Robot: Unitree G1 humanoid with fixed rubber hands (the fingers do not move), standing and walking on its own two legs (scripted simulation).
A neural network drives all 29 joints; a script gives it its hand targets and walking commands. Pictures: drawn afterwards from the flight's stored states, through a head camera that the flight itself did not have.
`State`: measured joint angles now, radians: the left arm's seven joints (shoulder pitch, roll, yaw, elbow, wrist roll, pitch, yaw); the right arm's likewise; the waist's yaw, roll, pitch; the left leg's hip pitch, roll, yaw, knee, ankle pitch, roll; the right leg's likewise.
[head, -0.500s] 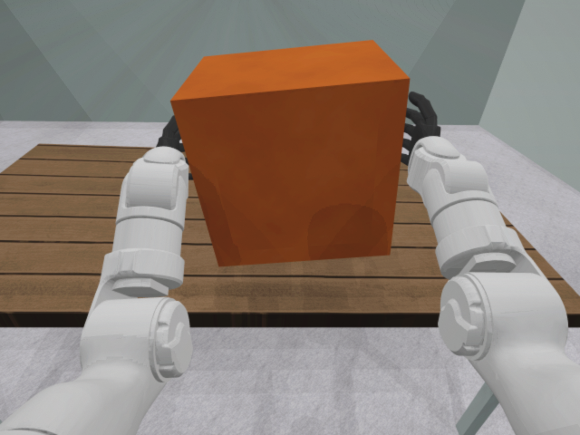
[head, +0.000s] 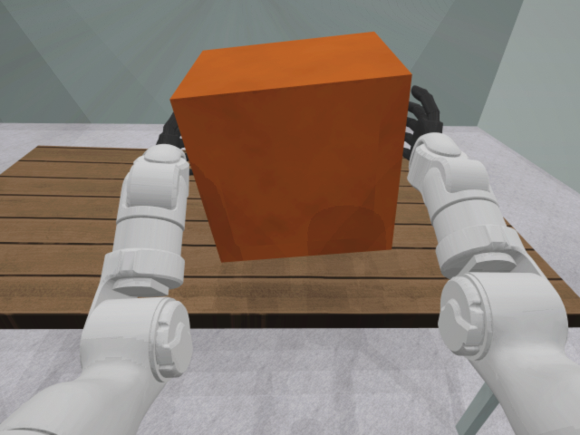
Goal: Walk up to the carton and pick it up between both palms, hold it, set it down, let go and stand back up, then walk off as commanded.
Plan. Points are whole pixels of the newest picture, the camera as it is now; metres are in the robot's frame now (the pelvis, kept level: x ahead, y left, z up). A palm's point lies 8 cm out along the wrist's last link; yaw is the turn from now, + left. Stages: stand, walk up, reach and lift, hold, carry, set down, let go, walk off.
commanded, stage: set down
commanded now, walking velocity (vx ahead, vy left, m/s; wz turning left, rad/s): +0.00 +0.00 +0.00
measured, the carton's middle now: (296, 149) +0.43 +0.01 +0.26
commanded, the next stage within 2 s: none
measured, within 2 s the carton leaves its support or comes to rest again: neither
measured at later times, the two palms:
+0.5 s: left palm (184, 181) +0.42 +0.18 +0.20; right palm (408, 146) +0.42 -0.15 +0.27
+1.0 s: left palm (183, 189) +0.41 +0.17 +0.19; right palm (410, 169) +0.41 -0.16 +0.24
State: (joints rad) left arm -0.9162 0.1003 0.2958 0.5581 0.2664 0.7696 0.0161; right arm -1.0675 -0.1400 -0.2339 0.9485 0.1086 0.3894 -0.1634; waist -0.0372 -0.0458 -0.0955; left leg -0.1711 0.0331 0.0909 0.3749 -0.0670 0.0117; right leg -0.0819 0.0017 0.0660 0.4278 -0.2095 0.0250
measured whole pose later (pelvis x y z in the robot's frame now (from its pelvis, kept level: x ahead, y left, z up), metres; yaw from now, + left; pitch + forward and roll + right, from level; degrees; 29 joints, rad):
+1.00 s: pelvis +0.02 +0.00 +0.00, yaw +0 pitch -11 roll +0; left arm -0.79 0.10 0.35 0.64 0.30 0.49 -0.06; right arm -0.93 -0.08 -0.20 0.95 0.08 0.06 -0.14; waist -0.05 -0.06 0.03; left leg -0.07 0.02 0.09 0.37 -0.11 0.01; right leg 0.02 -0.01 0.07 0.42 -0.25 0.03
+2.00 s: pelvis +0.04 +0.00 +0.00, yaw +0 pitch -7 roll +1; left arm -0.81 0.10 0.40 0.86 0.29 0.25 -0.04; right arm -0.89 -0.02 -0.32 0.95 -0.09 -0.02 -0.15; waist -0.05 -0.07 0.08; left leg -0.11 0.01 0.09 0.37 -0.13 0.01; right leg -0.02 -0.02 0.07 0.41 -0.27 0.03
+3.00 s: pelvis +0.06 +0.00 +0.00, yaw +0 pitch +3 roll +1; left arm -0.88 0.13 0.44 1.06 0.25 0.03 -0.03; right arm -0.87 0.03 -0.44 0.95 -0.22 -0.04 -0.15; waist -0.07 -0.07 0.01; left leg -0.29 0.01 0.09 0.37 -0.13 0.01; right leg -0.20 -0.02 0.07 0.41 -0.27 0.03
